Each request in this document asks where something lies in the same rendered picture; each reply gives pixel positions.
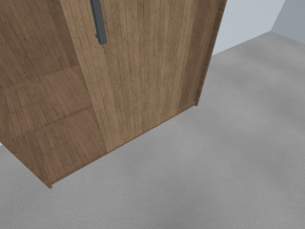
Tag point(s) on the handle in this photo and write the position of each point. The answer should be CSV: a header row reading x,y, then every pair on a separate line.
x,y
98,22

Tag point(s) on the wardrobe door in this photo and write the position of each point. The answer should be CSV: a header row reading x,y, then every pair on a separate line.
x,y
203,23
134,82

